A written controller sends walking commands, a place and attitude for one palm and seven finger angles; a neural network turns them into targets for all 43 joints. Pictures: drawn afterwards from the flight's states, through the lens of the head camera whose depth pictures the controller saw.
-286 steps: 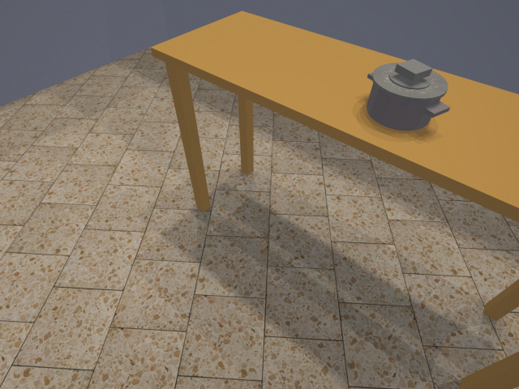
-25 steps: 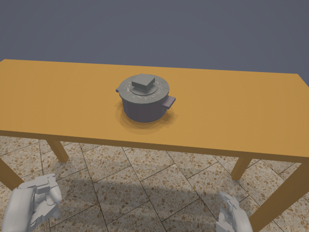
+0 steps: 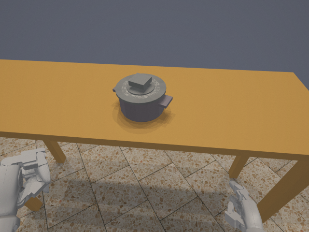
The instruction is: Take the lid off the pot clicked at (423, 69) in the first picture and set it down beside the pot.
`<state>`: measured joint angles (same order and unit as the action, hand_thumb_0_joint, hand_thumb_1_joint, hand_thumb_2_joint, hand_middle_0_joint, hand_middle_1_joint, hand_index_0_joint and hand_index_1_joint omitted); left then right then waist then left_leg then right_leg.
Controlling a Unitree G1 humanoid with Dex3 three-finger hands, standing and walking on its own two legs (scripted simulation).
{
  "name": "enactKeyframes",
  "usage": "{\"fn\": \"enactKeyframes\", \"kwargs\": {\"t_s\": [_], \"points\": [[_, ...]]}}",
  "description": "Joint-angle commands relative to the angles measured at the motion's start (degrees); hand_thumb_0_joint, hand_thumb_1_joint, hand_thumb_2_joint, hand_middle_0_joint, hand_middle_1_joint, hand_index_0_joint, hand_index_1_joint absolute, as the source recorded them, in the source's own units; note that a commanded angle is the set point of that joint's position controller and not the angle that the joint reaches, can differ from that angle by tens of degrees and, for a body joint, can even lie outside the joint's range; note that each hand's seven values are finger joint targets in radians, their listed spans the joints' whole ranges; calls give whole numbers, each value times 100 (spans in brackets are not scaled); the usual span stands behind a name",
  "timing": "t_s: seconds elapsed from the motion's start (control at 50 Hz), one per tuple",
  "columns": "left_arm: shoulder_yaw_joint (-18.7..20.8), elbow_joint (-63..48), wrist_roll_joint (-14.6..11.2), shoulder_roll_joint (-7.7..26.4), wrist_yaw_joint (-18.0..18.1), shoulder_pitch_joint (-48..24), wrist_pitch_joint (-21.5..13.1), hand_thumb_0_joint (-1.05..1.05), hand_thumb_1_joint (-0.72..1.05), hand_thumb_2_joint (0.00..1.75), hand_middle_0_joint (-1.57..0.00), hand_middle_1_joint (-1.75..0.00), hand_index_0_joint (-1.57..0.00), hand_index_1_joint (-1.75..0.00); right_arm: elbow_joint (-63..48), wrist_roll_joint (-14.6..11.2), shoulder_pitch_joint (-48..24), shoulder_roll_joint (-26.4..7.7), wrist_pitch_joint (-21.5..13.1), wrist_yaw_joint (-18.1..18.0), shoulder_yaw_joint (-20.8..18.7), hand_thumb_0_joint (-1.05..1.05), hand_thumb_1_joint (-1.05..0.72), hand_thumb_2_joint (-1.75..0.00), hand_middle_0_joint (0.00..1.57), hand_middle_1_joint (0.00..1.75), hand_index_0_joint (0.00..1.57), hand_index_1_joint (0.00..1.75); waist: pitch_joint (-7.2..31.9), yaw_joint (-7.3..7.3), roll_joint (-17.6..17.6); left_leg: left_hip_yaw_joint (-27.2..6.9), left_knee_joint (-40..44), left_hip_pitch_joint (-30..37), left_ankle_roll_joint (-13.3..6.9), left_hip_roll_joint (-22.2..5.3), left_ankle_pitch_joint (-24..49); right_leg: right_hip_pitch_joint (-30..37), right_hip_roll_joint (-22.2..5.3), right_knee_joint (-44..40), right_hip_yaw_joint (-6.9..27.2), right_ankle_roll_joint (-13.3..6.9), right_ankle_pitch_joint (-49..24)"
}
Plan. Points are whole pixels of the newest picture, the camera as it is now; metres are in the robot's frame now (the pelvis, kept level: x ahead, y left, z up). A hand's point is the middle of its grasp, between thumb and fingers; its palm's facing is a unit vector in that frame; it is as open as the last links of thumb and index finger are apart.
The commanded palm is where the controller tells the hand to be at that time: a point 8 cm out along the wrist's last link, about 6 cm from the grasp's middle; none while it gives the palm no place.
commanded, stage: raise the hand higher, near the body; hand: left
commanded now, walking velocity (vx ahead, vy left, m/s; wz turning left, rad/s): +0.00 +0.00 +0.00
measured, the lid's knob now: (140, 80) +0.50 +0.12 +0.16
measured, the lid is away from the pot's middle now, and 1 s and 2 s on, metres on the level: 0.00 0.00 0.00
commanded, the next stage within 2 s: reach forward and open the fingers in 0.26 s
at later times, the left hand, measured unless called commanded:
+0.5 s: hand (41, 153) +0.19 +0.24 +0.19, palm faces +0.43 -0.44 -0.79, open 3.0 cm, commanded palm +0.15 +0.26 +0.22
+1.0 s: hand (48, 137) +0.22 +0.25 +0.19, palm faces +0.00 -0.01 -1.00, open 5.4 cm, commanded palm +0.20 +0.25 +0.25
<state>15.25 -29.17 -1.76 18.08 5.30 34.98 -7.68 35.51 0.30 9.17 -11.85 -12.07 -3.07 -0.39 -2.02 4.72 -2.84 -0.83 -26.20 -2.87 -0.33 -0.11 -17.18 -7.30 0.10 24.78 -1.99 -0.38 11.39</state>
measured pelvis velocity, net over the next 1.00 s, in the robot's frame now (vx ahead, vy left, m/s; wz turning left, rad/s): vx -0.02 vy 0.00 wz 0.00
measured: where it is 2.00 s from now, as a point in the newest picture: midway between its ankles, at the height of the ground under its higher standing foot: outside the picture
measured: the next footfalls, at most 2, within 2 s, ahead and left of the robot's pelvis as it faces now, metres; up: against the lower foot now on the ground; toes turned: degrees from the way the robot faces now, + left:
none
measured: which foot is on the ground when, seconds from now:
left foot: down 0.00-1.00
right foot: down 0.00-1.00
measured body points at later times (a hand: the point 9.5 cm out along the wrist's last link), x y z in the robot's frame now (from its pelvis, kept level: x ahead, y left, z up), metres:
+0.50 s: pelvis -0.01 +0.00 +0.00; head -0.02 -0.02 +0.45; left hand +0.16 +0.26 +0.23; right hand +0.21 -0.20 -0.08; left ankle -0.02 +0.12 -0.74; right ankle +0.03 -0.12 -0.74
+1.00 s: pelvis -0.02 +0.00 +0.00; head -0.04 -0.05 +0.45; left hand +0.22 +0.25 +0.25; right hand +0.22 -0.19 -0.07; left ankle -0.02 +0.12 -0.74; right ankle +0.03 -0.12 -0.74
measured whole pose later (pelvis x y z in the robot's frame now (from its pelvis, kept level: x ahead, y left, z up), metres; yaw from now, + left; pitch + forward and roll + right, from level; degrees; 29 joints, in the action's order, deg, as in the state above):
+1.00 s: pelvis -0.02 +0.00 +0.00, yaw +0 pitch -3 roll +1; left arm 4.9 -21.6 41.1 40.9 -19.3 2.2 9.8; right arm 31.8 -2.3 4.5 -15.5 1.9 -0.8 3.2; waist -0.1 6.1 -7.2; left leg -0.7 -24.3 -7.5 -0.6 1.3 -13.4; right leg -12.6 -1.4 24.7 -1.7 -0.2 8.8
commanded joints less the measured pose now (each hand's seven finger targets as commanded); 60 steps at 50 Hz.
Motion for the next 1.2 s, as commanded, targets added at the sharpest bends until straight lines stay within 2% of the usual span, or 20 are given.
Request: {"fn": "enactKeyframes", "kwargs": {"t_s": [0.0,0.08,0.14,0.2,0.34,0.36,0.38,0.44,0.5,0.54,0.58,0.68,0.74,0.82,0.86,0.88,0.92,1.06,1.12,1.18], "points": [[660,-1386,-71,884,72,-465,-381,0,90,90,-130,-150,-130,-150,-947,-9,-766,-506,-346,-6,-110,0,-90,-90,20,30,20,30,163,-18,-111,66,492,-471,-93,-32,1095,209,-82,-465,-12,-77,-426],[781,-1321,-117,947,54,-740,-361,0,90,90,-130,-150,-130,-150,-935,-6,-799,-512,-282,-3,-85,0,-90,-90,20,30,20,30,121,-27,87,72,521,-474,-106,-31,997,187,-79,-550,3,-67,-325],[780,-1592,-124,976,60,-906,-387,0,90,90,-130,-150,-130,-150,-928,4,-776,-531,-306,-4,-65,0,-90,-90,20,30,20,30,333,-9,-276,64,501,-326,-96,-36,1125,269,-95,-502,27,-79,-446],[854,-1351,-149,957,52,-881,-366,0,90,90,-130,-150,-130,-150,-883,0,-803,-515,-284,6,-73,0,-90,-90,20,30,20,30,168,-12,130,57,543,-411,-102,-64,1037,210,-82,-528,-8,-69,-352],[985,-1535,-184,1066,52,-1308,-434,0,90,90,-130,-150,-130,-150,-861,-11,-823,-538,-261,13,-60,0,-90,-90,20,30,20,30,194,-2,30,57,566,-362,-101,-65,1047,225,-99,-551,23,-80,-346],[748,-1728,1956,2198,305,-1105,235,0,87,92,-129,-146,-129,-146,-1112,102,-1125,-934,130,94,28,0,-90,-90,20,30,20,30,195,60,-465,181,419,-1134,-38,81,1251,24,-40,-128,223,-75,-607],[488,-2473,1956,1702,419,-1613,501,0,84,94,-129,-143,-129,-143,-1451,90,-1136,-767,351,187,51,0,-90,-90,20,30,20,30,371,54,-756,226,437,-1254,8,64,1266,26,-158,11,-83,-124,-463],[834,-1957,3150,2372,538,-1076,1206,0,76,100,-127,-132,-127,-132,-1465,81,-1122,-920,908,326,-54,0,-90,-90,20,30,20,30,657,271,-469,204,371,-1361,1,67,1107,113,-19,111,124,-229,-266],[583,-1596,3820,2573,237,-1682,1639,0,68,107,-125,-122,-125,-122,-1575,-34,-1428,-956,1271,346,-42,0,-90,-90,20,30,20,30,728,141,90,154,280,-1339,-80,74,957,-37,-17,36,167,-170,-76],[564,-1262,4102,2837,-51,-1690,1801,0,62,111,-124,-115,-124,-115,-1535,-104,-1442,-1024,1378,327,-60,0,-90,-90,20,30,20,30,900,162,87,115,293,-1188,-120,77,1011,26,-38,-21,204,-129,-192],[481,-1388,4168,3041,-406,-2199,1842,0,55,115,-122,-107,-122,-107,-1570,-196,-1593,-1021,1397,328,-22,0,-90,-90,20,30,20,30,1210,127,80,89,317,-1094,-130,89,1142,188,-61,2,162,-82,-353],[249,-1155,4204,3274,-1165,-2925,1841,0,38,126,-118,-90,-118,-90,-1425,-246,-1509,-975,1254,244,32,0,-90,-90,20,30,20,30,1242,93,41,-3,410,-834,-159,110,1626,285,-71,-118,83,-35,-789],[201,-452,4308,3461,-1528,-3433,1857,0,27,132,-115,-79,-115,-79,-1294,-271,-1415,-986,1202,151,57,0,-90,-90,20,30,20,30,747,74,137,-20,594,-934,-153,85,1365,80,-45,-314,42,-26,-455],[-28,-517,4351,3519,-1928,-4145,1765,0,13,140,-110,-65,-110,-65,-1344,-259,-1455,-925,1089,156,96,0,-90,-90,20,30,20,30,1058,111,-202,-25,631,-714,-161,149,1487,202,-28,-330,42,-48,-484],[123,-307,4391,3638,-2074,-3990,1831,0,6,145,-108,-58,-108,-58,-1430,-289,-1559,-925,1047,200,108,0,-90,-90,20,30,20,30,1160,115,-175,-43,553,-659,-158,146,1622,237,63,-290,95,-84,-617],[126,-316,4393,3777,-2172,-4476,1768,0,2,147,-107,-54,-107,-54,-1334,-263,-1403,-964,1087,194,127,0,-90,-90,20,30,20,30,1339,102,-134,22,604,-675,-157,187,1650,366,-10,-303,37,-63,-616],[39,-10,4379,3746,-2301,-4664,1769,0,-5,151,-104,-47,-104,-47,-1329,-264,-1416,-955,1076,191,125,0,-90,-90,20,30,20,30,1045,109,-117,30,628,-788,-157,187,1446,177,-11,-362,40,-47,-435],[-122,298,4298,3678,-2601,-5097,1783,0,-28,166,-95,-22,-95,-22,-1478,-340,-1464,-956,964,238,124,0,-90,-90,20,30,20,30,1189,49,-119,11,563,-723,-174,203,1183,65,79,-346,91,-45,-162],[46,516,4337,4057,-2671,-5760,1712,0,-38,172,-92,-12,-92,-12,-1404,-312,-1352,-997,981,179,132,0,-90,-90,20,30,20,30,1240,98,21,61,644,-880,-190,236,1014,169,-23,-375,87,-18,43],[-113,705,4313,3931,-2711,-6115,1713,0,-40,174,-90,-8,-90,-8,-1389,-356,-1282,-1000,963,185,125,0,-90,-90,20,30,20,30,1324,38,9,66,652,-862,-172,245,877,148,-12,-361,84,-27,208]]}}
